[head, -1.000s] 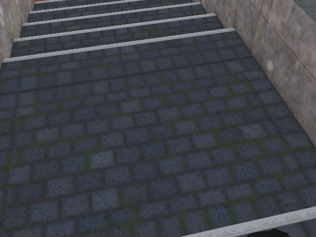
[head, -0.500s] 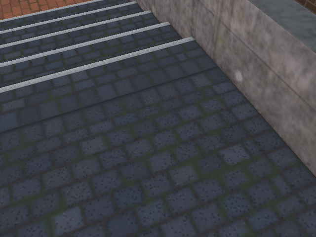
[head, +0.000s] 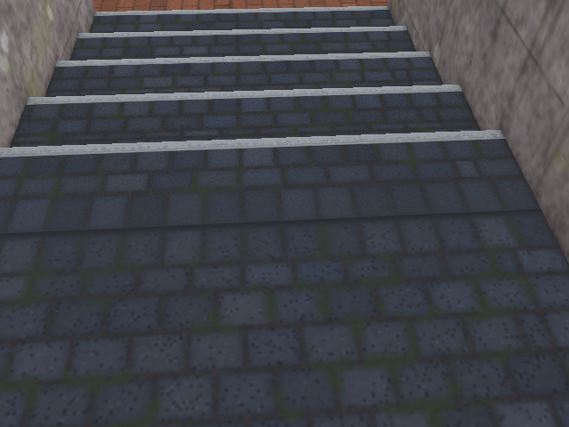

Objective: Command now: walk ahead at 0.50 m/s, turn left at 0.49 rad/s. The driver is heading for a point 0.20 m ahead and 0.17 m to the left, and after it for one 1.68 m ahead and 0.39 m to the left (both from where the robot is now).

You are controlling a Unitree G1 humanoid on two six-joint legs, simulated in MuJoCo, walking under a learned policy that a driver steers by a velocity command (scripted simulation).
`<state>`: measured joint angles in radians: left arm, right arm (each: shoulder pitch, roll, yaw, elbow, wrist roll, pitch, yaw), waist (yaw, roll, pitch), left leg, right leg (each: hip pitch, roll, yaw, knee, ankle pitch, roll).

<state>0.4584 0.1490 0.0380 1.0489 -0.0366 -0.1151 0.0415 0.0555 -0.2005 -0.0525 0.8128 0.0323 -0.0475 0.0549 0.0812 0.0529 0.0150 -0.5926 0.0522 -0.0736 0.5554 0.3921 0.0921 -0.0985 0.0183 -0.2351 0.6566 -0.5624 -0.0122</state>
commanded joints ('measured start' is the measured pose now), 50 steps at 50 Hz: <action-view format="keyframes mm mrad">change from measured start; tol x32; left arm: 1 -16 120 37 -46 -11 2 12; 22 -456 161 45 -358 21 -1 -23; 28 -53 330 110 -284 48 -15 -22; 50 -118 294 85 -165 -9 39 -32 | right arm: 1 -155 -17 0 -96 3 22 23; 9 418 -262 -70 25 -31 19 -29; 13 13 -160 -36 -94 -30 -7 -48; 50 42 -139 -55 -160 -17 -27 -22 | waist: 1 7 -65 88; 8 -218 222 -464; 25 -52 52 -108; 28 17 -379 -314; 50 -115 -170 -70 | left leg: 1 3 8 26 -74 2 -4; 4 89 -10 98 -150 -219 38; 7 1093 193 -208 147 383 295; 8 1159 283 -444 4 -12 402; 10 887 281 -531 -261 -660 276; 15 193 91 -257 -264 -227 225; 24 313 47 -362 -156 -611 125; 29 -351 -85 -116 690 -916 -36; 50 270 -80 153 -107 -499 19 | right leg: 1 -83 -267 163 -23 304 -107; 5 -146 -251 131 420 650 -84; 8 -887 -59 300 1197 -157 -5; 19 -388 -41 274 17 599 92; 26 3 -116 372 -184 442 -38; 28 403 -471 984 -309 121 -243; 34 -62 -268 495 -453 355 -149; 50 59 -259 228 -214 950 -117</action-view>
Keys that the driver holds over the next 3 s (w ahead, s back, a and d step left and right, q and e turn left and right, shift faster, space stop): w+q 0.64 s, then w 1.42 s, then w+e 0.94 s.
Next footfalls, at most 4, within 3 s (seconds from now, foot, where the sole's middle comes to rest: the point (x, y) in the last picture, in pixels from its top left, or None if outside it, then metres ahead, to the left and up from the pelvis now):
0.10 left None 0.23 0.10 -0.85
0.52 right None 0.47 -0.07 -0.85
1.02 left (199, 393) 0.58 0.28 -0.85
1.52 right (249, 272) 0.96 0.20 -0.85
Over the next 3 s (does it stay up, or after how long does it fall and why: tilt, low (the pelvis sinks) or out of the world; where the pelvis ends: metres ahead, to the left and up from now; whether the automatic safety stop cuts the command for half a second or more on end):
stays up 1.57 0.53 -0.10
